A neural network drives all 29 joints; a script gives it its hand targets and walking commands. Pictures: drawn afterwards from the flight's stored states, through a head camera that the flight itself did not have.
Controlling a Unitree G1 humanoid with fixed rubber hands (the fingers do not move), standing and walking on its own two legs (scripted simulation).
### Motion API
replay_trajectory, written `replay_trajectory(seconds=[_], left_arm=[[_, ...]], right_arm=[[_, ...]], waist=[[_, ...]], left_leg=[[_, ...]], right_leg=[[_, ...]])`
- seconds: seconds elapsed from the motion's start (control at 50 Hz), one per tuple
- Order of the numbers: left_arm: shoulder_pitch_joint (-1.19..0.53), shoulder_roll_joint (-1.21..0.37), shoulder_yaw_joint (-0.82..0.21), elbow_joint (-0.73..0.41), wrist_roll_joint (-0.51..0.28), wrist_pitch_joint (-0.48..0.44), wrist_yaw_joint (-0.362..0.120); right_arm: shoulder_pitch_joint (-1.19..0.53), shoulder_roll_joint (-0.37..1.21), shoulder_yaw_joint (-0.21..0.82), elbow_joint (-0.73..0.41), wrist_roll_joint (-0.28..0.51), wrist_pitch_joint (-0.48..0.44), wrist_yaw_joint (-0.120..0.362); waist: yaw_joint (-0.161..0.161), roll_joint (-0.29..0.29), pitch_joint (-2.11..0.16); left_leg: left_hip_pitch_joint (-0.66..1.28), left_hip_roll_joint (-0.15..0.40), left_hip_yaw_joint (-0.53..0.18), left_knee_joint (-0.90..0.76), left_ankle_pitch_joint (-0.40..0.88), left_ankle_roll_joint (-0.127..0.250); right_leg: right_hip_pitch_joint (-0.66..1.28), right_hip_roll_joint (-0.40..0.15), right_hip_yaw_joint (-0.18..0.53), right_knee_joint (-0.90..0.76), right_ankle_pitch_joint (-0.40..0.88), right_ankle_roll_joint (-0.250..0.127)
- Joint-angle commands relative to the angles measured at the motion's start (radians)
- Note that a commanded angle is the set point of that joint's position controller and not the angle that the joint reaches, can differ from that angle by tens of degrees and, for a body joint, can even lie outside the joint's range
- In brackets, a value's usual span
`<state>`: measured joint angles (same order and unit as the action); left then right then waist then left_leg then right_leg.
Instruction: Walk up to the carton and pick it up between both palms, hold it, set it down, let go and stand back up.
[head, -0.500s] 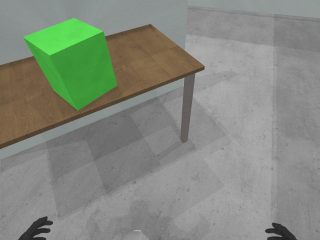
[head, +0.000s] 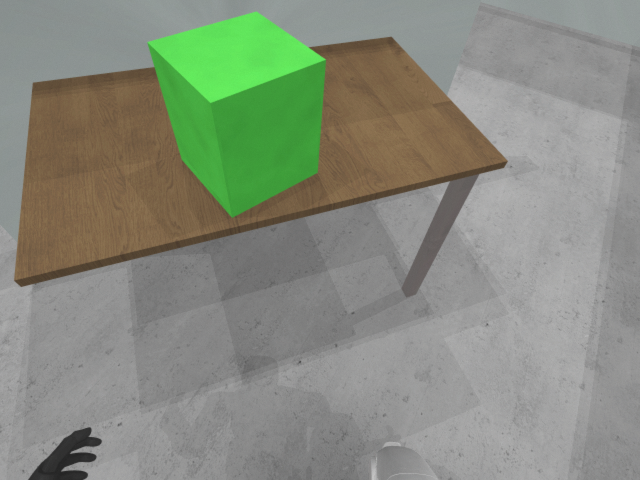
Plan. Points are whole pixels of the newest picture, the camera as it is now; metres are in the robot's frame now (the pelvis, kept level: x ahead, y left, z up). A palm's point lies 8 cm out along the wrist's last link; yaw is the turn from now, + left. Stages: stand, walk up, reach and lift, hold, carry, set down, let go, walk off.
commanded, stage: walk up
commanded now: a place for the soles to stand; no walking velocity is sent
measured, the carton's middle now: (244, 116) +0.71 +0.16 +0.01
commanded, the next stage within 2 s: none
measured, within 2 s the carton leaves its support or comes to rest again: neither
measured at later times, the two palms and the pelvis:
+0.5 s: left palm (67, 442) +0.17 +0.31 -0.06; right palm (551, 439) +0.19 -0.32 -0.12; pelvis +0.10 -0.02 -0.01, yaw +8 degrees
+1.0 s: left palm (86, 461) +0.16 +0.31 -0.13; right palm (554, 388) +0.25 -0.33 -0.09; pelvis +0.13 -0.03 -0.03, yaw +14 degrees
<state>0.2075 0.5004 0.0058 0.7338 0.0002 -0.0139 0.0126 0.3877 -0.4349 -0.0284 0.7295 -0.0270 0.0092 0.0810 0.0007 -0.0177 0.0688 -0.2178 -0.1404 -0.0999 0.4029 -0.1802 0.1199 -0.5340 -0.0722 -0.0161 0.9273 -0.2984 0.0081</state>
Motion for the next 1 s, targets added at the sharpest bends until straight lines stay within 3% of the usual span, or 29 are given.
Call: replay_trajectory(seconds=[0.0, 0.04, 0.08, 0.1, 0.14, 0.16, 0.2, 0.22, 0.24, 0.26, 0.28, 0.3, 0.34, 0.38, 0.46, 0.52, 0.54, 0.58, 0.6, 0.62, 0.64, 0.66, 0.72, 0.76, 0.8, 0.84, 0.86, 0.96, 0.98], left_arm=[[-0.038, 0.157, 0.086, -0.035, 0.017, -0.036, 0.012], [-0.052, 0.160, 0.075, -0.051, 0.006, -0.043, 0.018], [-0.026, 0.148, 0.077, -0.041, 0.006, -0.046, 0.032], [-0.018, 0.163, 0.074, -0.031, 0.008, -0.045, 0.033], [0.002, 0.129, 0.076, -0.022, 0.003, -0.059, 0.040], [0.021, 0.128, 0.088, -0.024, -0.002, -0.062, 0.038], [0.116, 0.133, 0.089, 0.002, -0.007, -0.077, 0.056], [0.232, 0.177, 0.102, 0.052, 0.000, -0.083, 0.061], [0.253, 0.216, 0.126, 0.041, 0.011, -0.079, 0.064], [0.226, 0.244, 0.142, 0.013, 0.012, -0.082, 0.067], [0.097, 0.239, 0.138, -0.023, 0.009, -0.077, 0.068], [0.015, 0.250, 0.141, -0.040, 0.011, -0.076, 0.070], [0.027, 0.230, 0.139, -0.028, 0.014, -0.081, 0.056], [0.009, 0.182, 0.122, -0.023, 0.015, -0.082, 0.043], [-0.086, 0.185, 0.124, -0.063, 0.036, -0.059, -0.001], [-0.098, 0.173, 0.109, -0.071, 0.016, -0.037, -0.011], [-0.101, 0.168, 0.108, -0.073, 0.014, -0.024, -0.017], [-0.112, 0.125, 0.089, -0.095, 0.007, 0.008, -0.015], [-0.101, 0.079, 0.076, -0.090, -0.005, 0.020, -0.019], [-0.056, 0.058, 0.075, -0.089, -0.014, 0.037, -0.020], [-0.071, 0.084, 0.077, -0.085, -0.007, 0.052, -0.012], [-0.023, 0.096, 0.079, -0.083, -0.013, 0.051, 0.001], [-0.011, 0.145, 0.106, -0.052, 0.007, 0.046, -0.008], [0.003, 0.122, 0.096, -0.040, 0.012, 0.047, -0.007], [-0.024, 0.123, 0.098, -0.050, 0.022, 0.056, -0.008], [-0.008, 0.115, 0.100, -0.050, 0.016, 0.061, -0.010], [-0.011, 0.119, 0.100, -0.051, 0.024, 0.061, -0.012], [0.015, 0.113, 0.109, -0.026, 0.022, 0.029, -0.010], [0.033, 0.110, 0.113, -0.025, 0.025, 0.027, -0.012]], right_arm=[[0.131, -0.213, -0.108, -0.071, 0.004, -0.024, -0.034], [0.154, -0.202, -0.104, -0.074, 0.004, -0.022, -0.038], [0.141, -0.193, -0.109, -0.088, -0.005, -0.025, -0.043], [0.120, -0.201, -0.109, -0.096, -0.004, -0.020, -0.046], [0.068, -0.188, -0.101, -0.106, -0.009, -0.018, -0.041], [0.061, -0.171, -0.095, -0.119, -0.005, -0.015, -0.034], [-0.023, -0.191, -0.099, -0.129, 0.002, -0.011, -0.036], [-0.046, -0.181, -0.097, -0.145, 0.019, -0.012, -0.035], [-0.008, -0.127, -0.073, -0.143, 0.029, -0.013, -0.030], [0.044, -0.135, -0.071, -0.127, 0.000, -0.012, -0.029], [0.109, -0.182, -0.087, -0.090, -0.010, -0.001, -0.029], [0.111, -0.220, -0.094, -0.072, -0.014, 0.004, -0.025], [0.072, -0.208, -0.090, -0.069, 0.001, 0.004, -0.011], [0.079, -0.152, -0.080, -0.048, 0.008, -0.006, -0.004], [0.077, -0.157, -0.069, -0.019, 0.028, -0.018, -0.030], [0.061, -0.147, -0.068, -0.003, 0.033, -0.036, -0.052], [0.090, -0.138, -0.070, 0.011, 0.031, -0.037, -0.059], [0.152, -0.186, -0.086, 0.014, 0.024, -0.051, -0.082], [0.120, -0.234, -0.092, 0.015, 0.011, -0.053, -0.086], [0.064, -0.307, -0.113, -0.028, -0.010, -0.055, -0.097], [0.054, -0.324, -0.115, -0.042, 0.001, -0.052, -0.104], [-0.006, -0.349, -0.110, -0.054, 0.005, -0.058, -0.110], [-0.029, -0.266, -0.099, -0.060, 0.006, -0.058, -0.108], [0.000, -0.251, -0.098, -0.047, 0.007, -0.057, -0.114], [-0.012, -0.261, -0.099, -0.076, 0.009, -0.056, -0.120], [-0.021, -0.265, -0.098, -0.070, 0.006, -0.055, -0.122], [0.002, -0.267, -0.101, -0.070, 0.006, -0.058, -0.125], [-0.063, -0.264, -0.089, -0.070, -0.013, -0.035, -0.118], [-0.076, -0.268, -0.086, -0.084, -0.008, -0.029, -0.119]], waist=[[-0.099, 0.144, -0.094], [-0.101, 0.121, -0.052], [-0.091, 0.179, -0.077], [-0.086, 0.138, -0.079], [-0.070, 0.185, -0.071], [-0.061, 0.119, -0.091], [-0.004, 0.134, -0.138], [0.068, 0.026, -0.158], [0.086, -0.103, -0.178], [0.055, -0.110, -0.213], [-0.013, -0.033, -0.142], [-0.030, -0.040, -0.054], [-0.021, -0.002, -0.010], [-0.004, -0.138, 0.054], [-0.001, -0.279, 0.083], [0.003, -0.233, 0.015], [-0.009, -0.205, -0.056], [-0.048, -0.085, -0.094], [-0.035, 0.048, -0.041], [-0.003, 0.158, -0.004], [-0.008, 0.112, 0.043], [0.002, 0.229, 0.025], [0.006, 0.240, -0.044], [0.003, 0.245, -0.054], [-0.012, 0.185, -0.040], [-0.005, 0.236, -0.020], [-0.013, 0.186, -0.018], [0.007, 0.283, 0.001], [0.018, 0.207, -0.022]], left_leg=[[0.337, 0.220, -0.392, -0.069, 0.261, -0.067], [0.338, 0.231, -0.384, -0.037, 0.466, -0.089], [0.350, 0.232, -0.364, 0.008, 0.592, -0.098], [0.309, 0.213, -0.365, 0.020, 0.614, -0.123], [0.222, 0.185, -0.305, 0.046, 0.537, -0.047], [0.207, 0.179, -0.307, 0.070, 0.532, -0.058], [0.128, 0.105, -0.206, 0.238, 0.444, -0.073], [-0.110, 0.069, -0.178, 0.369, 0.392, -0.117], [-0.370, 0.021, -0.158, 0.515, -0.087, -0.133], [-0.422, 0.028, -0.128, 0.660, -0.371, -0.157], [-0.381, 0.098, -0.075, 0.772, -0.353, -0.152], [-0.412, 0.168, -0.076, 0.791, -0.365, -0.134], [-0.362, 0.190, -0.088, 0.715, -0.294, -0.131], [-0.339, 0.127, -0.040, 0.621, -0.200, -0.127], [-0.242, 0.144, 0.076, 0.426, -0.135, -0.160], [-0.105, 0.161, 0.110, 0.307, -0.002, -0.151], [-0.043, 0.147, 0.122, 0.260, 0.047, -0.141], [0.024, 0.126, 0.022, 0.124, 0.065, -0.125], [-0.062, 0.162, -0.135, 0.026, 0.057, -0.100], [-0.062, 0.317, -0.502, -0.037, 0.026, -0.031], [-0.106, 0.362, -0.620, -0.079, -0.059, -0.006], [-0.154, 0.383, -0.640, -0.093, -0.054, 0.061], [-0.044, 0.282, -0.517, -0.016, -0.023, 0.026], [-0.060, 0.267, -0.450, 0.026, 0.098, 0.058], [-0.085, 0.283, -0.487, -0.006, -0.002, 0.050], [-0.075, 0.253, -0.473, -0.030, -0.169, 0.037], [-0.066, 0.262, -0.515, -0.027, -0.152, 0.024], [-0.210, 0.272, -0.464, 0.047, 0.010, 0.102], [-0.256, 0.262, -0.430, 0.080, 0.044, 0.076]], right_leg=[[-0.138, 0.053, 0.042, -0.157, -0.028, 0.003], [-0.141, 0.073, 0.025, -0.210, -0.001, -0.026], [-0.095, 0.079, 0.033, -0.232, 0.016, -0.042], [-0.065, 0.077, 0.033, -0.237, 0.018, -0.045], [0.036, 0.089, -0.005, -0.338, 0.048, -0.046], [0.138, 0.088, 0.003, -0.404, 0.077, -0.046], [0.317, 0.064, 0.000, -0.587, 0.281, -0.046], [0.576, -0.007, 0.034, -0.571, 0.379, -0.080], [0.781, -0.186, 0.216, -0.527, 0.346, -0.153], [0.723, -0.399, 0.410, -0.549, 0.205, -0.252], [0.536, -0.449, 0.503, -0.657, -0.114, -0.319], [0.456, -0.504, 0.486, -0.654, -0.156, -0.355], [0.426, -0.379, 0.294, -0.638, -0.019, -0.279], [0.351, -0.249, 0.076, -0.601, 0.168, -0.215], [0.224, -0.151, -0.076, -0.580, 0.035, -0.191], [0.187, -0.195, -0.047, -0.474, 0.095, -0.191], [0.210, -0.186, -0.051, -0.423, 0.032, -0.179], [0.192, -0.107, -0.086, -0.142, 0.041, -0.114], [0.156, -0.025, -0.075, -0.049, -0.107, -0.084], [0.015, 0.048, -0.028, 0.069, -0.249, -0.043], [-0.020, 0.061, 0.072, 0.159, -0.281, -0.051], [-0.011, 0.040, 0.112, 0.185, -0.288, -0.052], [-0.013, 0.042, 0.108, 0.169, -0.246, -0.034], [-0.002, 0.050, 0.089, 0.138, -0.236, -0.033], [0.018, 0.053, 0.085, 0.136, -0.213, -0.040], [-0.011, 0.055, 0.083, 0.096, -0.192, -0.036], [-0.011, 0.048, 0.096, 0.095, -0.199, -0.034], [0.121, 0.068, 0.044, -0.094, -0.288, -0.030], [0.226, 0.079, 0.016, -0.177, -0.200, -0.039]])
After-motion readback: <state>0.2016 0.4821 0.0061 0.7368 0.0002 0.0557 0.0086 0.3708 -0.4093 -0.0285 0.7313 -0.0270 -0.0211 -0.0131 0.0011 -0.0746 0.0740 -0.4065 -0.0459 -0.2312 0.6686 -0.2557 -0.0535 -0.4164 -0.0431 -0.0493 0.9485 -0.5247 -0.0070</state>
